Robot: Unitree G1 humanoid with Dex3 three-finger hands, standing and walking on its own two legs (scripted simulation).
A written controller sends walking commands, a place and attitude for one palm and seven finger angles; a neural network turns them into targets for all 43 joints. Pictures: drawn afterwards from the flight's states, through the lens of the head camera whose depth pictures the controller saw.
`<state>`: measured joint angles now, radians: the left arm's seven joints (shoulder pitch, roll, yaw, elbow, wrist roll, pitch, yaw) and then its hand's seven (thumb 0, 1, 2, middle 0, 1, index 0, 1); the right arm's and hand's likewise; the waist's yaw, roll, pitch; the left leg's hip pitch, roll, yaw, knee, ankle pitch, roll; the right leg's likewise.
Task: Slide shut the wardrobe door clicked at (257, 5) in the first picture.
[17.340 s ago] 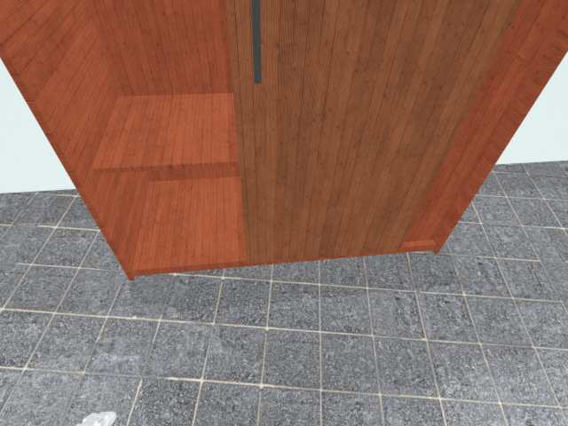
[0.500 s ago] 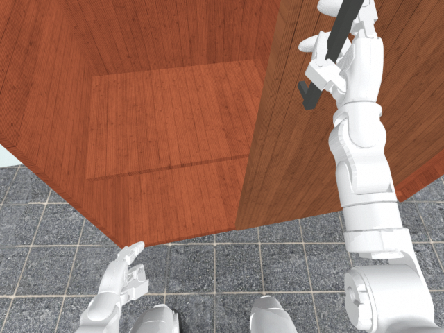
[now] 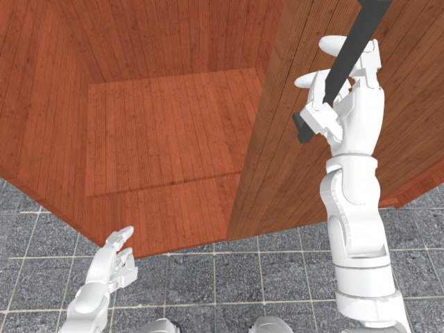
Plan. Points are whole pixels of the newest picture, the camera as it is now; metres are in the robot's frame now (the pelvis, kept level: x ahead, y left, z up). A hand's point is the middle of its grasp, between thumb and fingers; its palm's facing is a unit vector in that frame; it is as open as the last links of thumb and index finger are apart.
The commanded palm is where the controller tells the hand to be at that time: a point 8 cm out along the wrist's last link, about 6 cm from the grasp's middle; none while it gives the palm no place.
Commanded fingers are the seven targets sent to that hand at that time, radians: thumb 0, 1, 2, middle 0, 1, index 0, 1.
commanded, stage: step sideways, sliding the door along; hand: right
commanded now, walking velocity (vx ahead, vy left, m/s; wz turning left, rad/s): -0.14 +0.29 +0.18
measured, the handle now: (325, 78) +0.41 -0.16 +0.21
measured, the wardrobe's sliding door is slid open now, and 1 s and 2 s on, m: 0.41 0.27 0.15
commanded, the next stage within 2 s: none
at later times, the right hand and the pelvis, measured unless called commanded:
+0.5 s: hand (254, 120) +0.35 -0.05 +0.20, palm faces -0.05 +1.00 -0.01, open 6.5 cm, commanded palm +0.33 -0.04 +0.21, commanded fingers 0.00 -0.90 -0.90 0.45 1.40 0.45 1.40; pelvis -0.01 +0.02 -0.01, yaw +2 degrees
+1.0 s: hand (201, 126) +0.34 +0.01 +0.20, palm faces -0.08 +1.00 -0.02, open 6.1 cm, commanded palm +0.32 +0.01 +0.21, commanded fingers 0.00 -0.90 -0.90 0.45 1.40 0.45 1.40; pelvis -0.05 +0.07 +0.00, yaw +5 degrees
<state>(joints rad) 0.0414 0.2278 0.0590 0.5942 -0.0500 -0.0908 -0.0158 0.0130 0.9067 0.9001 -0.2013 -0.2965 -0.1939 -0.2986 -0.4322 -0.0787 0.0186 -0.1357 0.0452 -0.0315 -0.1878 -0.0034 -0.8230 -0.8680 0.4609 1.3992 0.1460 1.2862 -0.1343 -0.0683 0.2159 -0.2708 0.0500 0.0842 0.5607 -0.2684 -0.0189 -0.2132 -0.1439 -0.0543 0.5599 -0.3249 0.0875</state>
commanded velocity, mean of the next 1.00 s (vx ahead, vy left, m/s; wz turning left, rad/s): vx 0.00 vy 0.30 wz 0.12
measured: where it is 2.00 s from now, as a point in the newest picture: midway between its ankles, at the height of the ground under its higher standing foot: outside the picture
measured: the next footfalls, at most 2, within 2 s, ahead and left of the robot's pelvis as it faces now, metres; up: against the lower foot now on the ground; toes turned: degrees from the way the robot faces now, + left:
left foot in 1.18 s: +0.00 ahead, +0.30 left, +0.00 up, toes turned +6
right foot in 1.36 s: -0.01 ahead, -0.05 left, +0.00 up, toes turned +2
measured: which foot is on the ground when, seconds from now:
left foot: down 0.00-1.00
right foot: down 0.00-1.00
